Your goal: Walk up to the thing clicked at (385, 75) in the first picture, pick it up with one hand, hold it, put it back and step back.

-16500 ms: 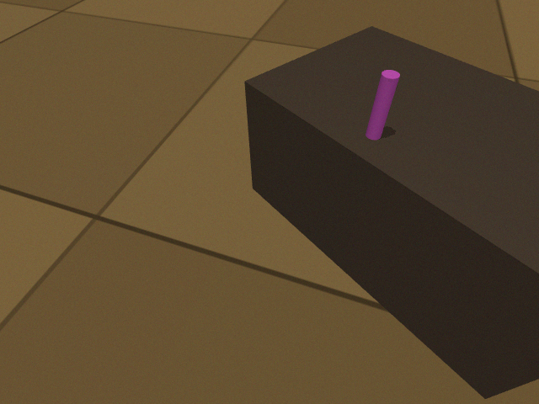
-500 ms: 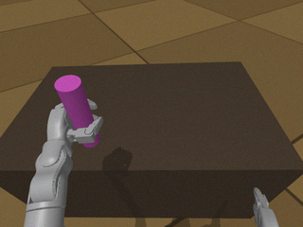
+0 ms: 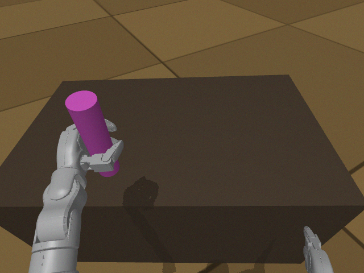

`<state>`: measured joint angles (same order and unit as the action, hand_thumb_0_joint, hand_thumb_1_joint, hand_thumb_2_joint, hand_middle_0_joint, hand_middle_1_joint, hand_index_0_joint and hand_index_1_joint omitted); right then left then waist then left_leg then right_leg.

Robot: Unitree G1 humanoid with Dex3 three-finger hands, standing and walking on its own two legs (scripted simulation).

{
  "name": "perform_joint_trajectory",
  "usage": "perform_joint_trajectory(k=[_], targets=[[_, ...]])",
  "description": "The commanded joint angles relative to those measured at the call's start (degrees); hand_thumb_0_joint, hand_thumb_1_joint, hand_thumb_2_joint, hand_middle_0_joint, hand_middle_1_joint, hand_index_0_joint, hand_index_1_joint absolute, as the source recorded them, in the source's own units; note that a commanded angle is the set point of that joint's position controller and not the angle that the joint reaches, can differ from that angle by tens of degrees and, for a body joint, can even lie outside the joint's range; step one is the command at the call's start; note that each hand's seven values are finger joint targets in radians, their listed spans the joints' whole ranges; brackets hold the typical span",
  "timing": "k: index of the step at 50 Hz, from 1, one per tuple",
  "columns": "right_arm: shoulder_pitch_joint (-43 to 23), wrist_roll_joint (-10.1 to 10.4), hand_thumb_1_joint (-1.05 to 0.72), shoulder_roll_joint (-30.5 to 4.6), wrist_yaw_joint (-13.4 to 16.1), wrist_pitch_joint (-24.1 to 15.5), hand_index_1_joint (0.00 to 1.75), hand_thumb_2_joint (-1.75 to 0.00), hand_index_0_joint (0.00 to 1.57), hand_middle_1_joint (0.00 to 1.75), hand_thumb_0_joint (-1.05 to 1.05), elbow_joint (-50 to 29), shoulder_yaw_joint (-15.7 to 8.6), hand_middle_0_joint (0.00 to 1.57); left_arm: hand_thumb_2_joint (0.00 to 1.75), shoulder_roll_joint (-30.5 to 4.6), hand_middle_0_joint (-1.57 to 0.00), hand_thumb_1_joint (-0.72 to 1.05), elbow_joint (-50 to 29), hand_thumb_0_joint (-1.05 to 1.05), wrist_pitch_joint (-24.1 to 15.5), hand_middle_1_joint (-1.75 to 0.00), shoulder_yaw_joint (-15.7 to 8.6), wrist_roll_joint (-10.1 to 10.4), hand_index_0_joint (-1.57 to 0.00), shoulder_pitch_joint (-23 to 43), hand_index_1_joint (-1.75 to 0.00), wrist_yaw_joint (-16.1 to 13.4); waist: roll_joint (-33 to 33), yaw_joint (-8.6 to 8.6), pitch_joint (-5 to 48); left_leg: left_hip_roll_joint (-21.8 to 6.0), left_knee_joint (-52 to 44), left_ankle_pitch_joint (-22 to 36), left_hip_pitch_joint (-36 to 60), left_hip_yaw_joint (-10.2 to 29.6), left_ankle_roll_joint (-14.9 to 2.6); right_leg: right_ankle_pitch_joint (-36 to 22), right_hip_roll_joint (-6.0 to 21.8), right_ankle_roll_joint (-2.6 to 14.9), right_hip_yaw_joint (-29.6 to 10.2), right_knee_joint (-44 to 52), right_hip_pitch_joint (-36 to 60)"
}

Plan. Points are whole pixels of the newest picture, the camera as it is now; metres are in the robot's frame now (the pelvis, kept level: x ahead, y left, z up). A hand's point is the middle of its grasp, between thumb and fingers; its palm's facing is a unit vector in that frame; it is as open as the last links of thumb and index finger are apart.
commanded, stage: hold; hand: left
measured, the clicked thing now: (97, 140) +0.32 +0.18 +0.17
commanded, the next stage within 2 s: crouch in 1.28 s
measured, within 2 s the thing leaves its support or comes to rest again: neither
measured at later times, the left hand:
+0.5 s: hand (106, 144) +0.33 +0.17 +0.15, palm faces +0.10 -0.99 +0.01, open 6.5 cm
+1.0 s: hand (107, 146) +0.33 +0.17 +0.15, palm faces +0.10 -0.99 +0.01, open 6.5 cm
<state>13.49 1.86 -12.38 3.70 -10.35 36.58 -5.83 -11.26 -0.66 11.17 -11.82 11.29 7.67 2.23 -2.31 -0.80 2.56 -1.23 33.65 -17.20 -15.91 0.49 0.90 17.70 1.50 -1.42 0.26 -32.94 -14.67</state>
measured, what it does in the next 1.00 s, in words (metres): stands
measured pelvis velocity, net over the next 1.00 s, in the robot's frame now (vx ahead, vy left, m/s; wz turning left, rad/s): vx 0.00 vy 0.00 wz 0.00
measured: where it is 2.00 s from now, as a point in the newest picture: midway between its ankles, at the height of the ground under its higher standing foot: outside the picture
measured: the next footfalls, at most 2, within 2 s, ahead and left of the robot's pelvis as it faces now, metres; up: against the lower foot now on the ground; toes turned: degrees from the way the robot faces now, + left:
none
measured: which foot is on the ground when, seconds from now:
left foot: down 0.00-1.00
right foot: down 0.00-1.00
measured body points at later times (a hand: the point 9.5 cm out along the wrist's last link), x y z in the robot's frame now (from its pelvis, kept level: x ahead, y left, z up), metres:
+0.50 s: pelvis +0.00 +0.00 +0.00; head -0.02 -0.01 +0.45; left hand +0.32 +0.22 +0.16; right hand +0.16 -0.26 -0.08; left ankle +0.01 +0.13 -0.73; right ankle +0.00 -0.13 -0.73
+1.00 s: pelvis +0.00 +0.00 +0.00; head -0.02 -0.01 +0.45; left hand +0.32 +0.22 +0.15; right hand +0.16 -0.26 -0.08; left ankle +0.01 +0.13 -0.73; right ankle +0.00 -0.13 -0.73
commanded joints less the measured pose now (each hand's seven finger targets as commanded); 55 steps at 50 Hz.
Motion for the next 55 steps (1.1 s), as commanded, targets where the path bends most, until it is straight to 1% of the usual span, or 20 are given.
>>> perform_joint_trajectory(k=[1,8,10,14,20,21,22,25,27,28,31,33,35,38,39,40,44,45,47,55], targets=[[-5.58,-0.02,0.53,-6.96,0.33,-3.04,0.05,-0.05,0.05,0.05,0.0,-8.25,-2.46,0.05,1.29,-8.35,-1.37,0.43,-10.86,0.0,-3.72,-1.45,-2.93,0.55,-1.39,17.53,-1.45,0.37,3.23,0.04,9.06,1.42,-4.74,11.11,5.25,-1.14,-1.55,-12.0,-1.23,0.71,2.11,5.91,-0.03],[-4.7,0.02,0.53,-7.52,0.12,-3.19,0.05,-0.05,0.05,0.05,0.0,-9.56,-2.74,0.05,1.28,-8.88,-1.35,0.45,-12.8,0.0,-3.98,-1.44,-3.49,0.67,-1.37,17.81,-1.43,0.15,2.9,0.28,10.77,1.24,-5.07,13.22,6.4,-0.94,-1.39,-13.66,-1.44,0.84,2.38,5.61,1.74],[-5.58,0.12,0.53,-6.34,-0.18,-3.1,0.05,-0.05,0.05,0.05,0.0,-8.73,-2.2,0.05,1.28,-6.79,-1.34,0.43,-13.39,0.0,-4.19,-1.44,-1.12,0.69,-1.36,18.73,-1.43,0.44,1.0,0.12,8.75,1.04,-5.71,12.31,5.67,-0.9,-1.02,-12.74,-1.63,1.13,2.39,5.62,0.17],[-7.33,-0.02,0.53,-8.98,0.14,-3.31,0.05,-0.06,0.05,0.05,0.0,-10.34,-3.87,0.05,1.29,-9.94,-1.35,0.41,-14.02,0.0,-4.5,-1.45,-4.1,0.23,-1.37,19.79,-1.45,-0.74,1.69,0.29,11.02,1.03,-5.66,12.17,6.55,-0.83,-1.11,-12.39,-1.64,1.14,2.31,6.0,1.52],[-8.52,-0.03,0.53,-7.58,0.25,-3.44,0.05,-0.06,0.05,0.05,0.0,-11.55,-2.63,0.05,1.3,-8.62,-1.35,0.43,-14.47,0.0,-4.44,-1.45,-2.82,0.34,-1.37,19.36,-1.45,-0.62,3.24,0.15,12.06,1.2,-5.27,14.31,7.42,-0.95,-1.39,-14.88,-1.41,0.72,2.26,6.03,3.23],[-6.9,-0.08,0.53,-7.03,0.15,-2.95,0.05,-0.06,0.05,0.05,0.0,-7.91,-2.7,0.05,1.31,-8.26,-1.36,0.45,-12.33,0.0,-4.17,-1.46,-2.79,0.28,-1.38,17.94,-1.46,-0.57,2.43,0.36,10.11,1.16,-5.64,13.74,6.33,-0.85,-1.24,-14.26,-1.44,0.93,2.32,6.09,2.32],[-6.3,0.0,0.53,-4.33,-0.23,-2.51,0.05,-0.05,0.05,0.05,0.0,-5.87,-0.53,0.05,1.31,-5.33,-1.36,0.43,-8.91,0.0,-3.68,-1.46,-0.16,0.19,-1.38,16.14,-1.46,-0.05,2.38,0.34,5.86,1.24,-6.15,11.18,4.74,-1.03,-1.27,-11.76,-1.53,1.02,2.36,6.7,0.16],[-6.72,-0.04,0.54,-7.95,0.06,-2.62,0.05,-0.05,0.05,0.05,0.0,-6.13,-3.49,0.05,1.31,-8.42,-1.35,0.45,-11.16,0.0,-3.8,-1.45,-2.62,0.46,-1.37,18.18,-1.45,-0.08,1.88,0.05,7.49,1.54,-6.47,9.3,5.21,-1.45,-1.42,-10.29,-1.28,1.06,2.08,7.34,0.1],[-6.79,-0.1,0.54,-6.94,-0.34,-3.11,0.05,-0.05,0.05,0.05,0.0,-8.8,-2.09,0.05,1.3,-7.61,-1.34,0.41,-14.55,0.0,-4.27,-1.45,-2.07,0.52,-1.36,19.15,-1.45,-0.03,1.35,0.26,10.29,1.11,-6.24,11.51,7.0,-1.11,-1.23,-12.03,-1.58,1.11,2.4,6.72,1.68],[-7.88,-0.15,0.53,-8.25,-0.11,-3.3,0.05,-0.06,0.05,0.05,0.0,-9.61,-3.37,0.05,1.29,-7.76,-1.34,0.44,-13.99,0.0,-4.47,-1.45,-2.3,0.37,-1.36,18.52,-1.44,-0.37,2.24,0.05,10.9,1.06,-5.94,12.95,7.11,-1.03,-1.24,-13.42,-1.63,1.04,2.4,6.22,2.04],[-5.36,-0.25,0.53,-7.25,-0.13,-2.78,0.05,-0.06,0.05,0.05,0.0,-5.66,-2.82,0.05,1.3,-6.74,-1.33,0.43,-10.91,0.0,-4.85,-1.43,-1.82,0.36,-1.35,15.59,-1.43,-0.27,3.6,-0.03,8.12,1.18,-5.64,12.98,6.33,-1.04,-1.44,-13.66,-1.56,0.82,2.3,6.36,1.15],[-8.25,-0.26,0.53,-7.63,0.05,-3.08,0.05,-0.06,0.05,0.05,0.0,-9.64,-2.86,0.05,1.29,-9.41,-1.33,0.45,-17.54,0.0,-6.04,-1.43,-2.89,0.18,-1.35,20.91,-1.43,-0.57,1.22,0.35,13.74,1.49,-5.15,14.55,8.01,-1.42,-1.37,-15.39,-1.13,0.8,1.81,6.26,3.14],[-8.07,-0.12,0.53,-5.53,0.23,-2.83,0.05,-0.06,0.05,0.05,0.0,-8.44,-1.57,0.05,1.31,-8.4,-1.33,0.45,-17.65,0.0,-5.83,-1.44,-2.22,0.1,-1.35,20.45,-1.44,-0.91,0.94,0.49,12.0,1.57,-5.26,13.96,7.53,-1.52,-1.42,-14.79,-1.04,0.73,1.83,6.61,2.87],[-8.6,-0.2,0.53,-7.34,0.34,-2.63,0.05,-0.06,0.05,0.05,0.0,-6.5,-2.53,0.05,1.31,-6.68,-1.35,0.46,-10.71,0.0,-4.85,-1.45,-1.13,0.13,-1.36,17.72,-1.45,-0.57,3.28,-0.39,8.11,1.27,-6.19,11.47,6.28,-1.04,-1.41,-12.41,-1.42,0.78,2.18,7.05,1.12],[-9.07,-0.1,0.53,-5.7,0.19,-2.68,0.05,-0.06,0.05,0.05,0.0,-6.83,-0.9,0.05,1.32,-7.16,-1.35,0.45,-11.72,0.0,-4.93,-1.46,-1.44,0.15,-1.37,19.4,-1.46,-0.4,2.79,0.37,8.61,1.45,-6.23,10.59,6.15,-1.16,-1.52,-11.56,-1.18,0.85,2.03,7.38,1.45],[-10.01,-0.12,0.53,-7.88,0.58,-2.89,0.05,-0.06,0.05,0.05,0.0,-8.71,-2.58,0.05,1.34,-9.95,-1.38,0.45,-13.45,0.0,-5.18,-1.48,-4.09,0.42,-1.39,20.69,-1.48,-0.68,2.51,0.29,10.6,1.38,-6.28,11.15,7.09,-1.18,-1.47,-12.05,-1.26,0.85,2.08,7.21,2.21],[-6.1,-0.08,0.54,-6.41,0.21,-2.35,0.05,-0.05,0.05,0.05,0.0,-5.3,-2.17,0.05,1.33,-5.5,-1.34,0.46,-9.39,0.0,-3.82,-1.46,-0.49,0.41,-1.36,15.61,-1.46,0.0,2.98,0.03,7.82,1.31,-6.44,12.17,6.51,-1.28,-1.42,-12.81,-1.51,1.01,2.39,7.09,1.04],[-6.81,-0.04,0.54,-8.85,0.37,-2.5,0.05,-0.06,0.05,0.05,0.0,-8.26,-3.67,0.05,1.32,-8.6,-1.34,0.47,-11.91,0.0,-4.02,-1.45,-3.22,0.75,-1.36,17.29,-1.45,-0.08,3.53,0.03,9.88,1.16,-6.52,12.84,7.09,-1.11,-1.38,-13.35,-1.64,0.87,2.52,7.18,2.0],[-5.96,-0.01,0.53,-6.27,-0.11,-2.39,0.05,-0.06,0.05,0.05,0.0,-6.38,-1.66,0.05,1.3,-6.44,-1.32,0.45,-9.83,0.0,-3.78,-1.43,-1.36,0.52,-1.34,16.89,-1.43,0.2,3.2,0.06,7.88,1.16,-6.7,12.26,6.54,-1.08,-1.31,-12.64,-1.64,1.07,2.5,7.09,1.06],[-7.86,-0.17,0.53,-8.37,0.34,-2.66,0.05,-0.06,0.05,0.05,0.0,-8.43,-3.43,0.05,1.31,-9.06,-1.34,0.46,-15.19,0.0,-5.17,-1.45,-3.03,0.13,-1.36,20.09,-1.45,-1.27,1.28,0.15,11.46,1.18,-6.44,13.23,8.07,-1.01,-1.15,-13.7,-1.51,1.01,2.31,6.99,3.22]])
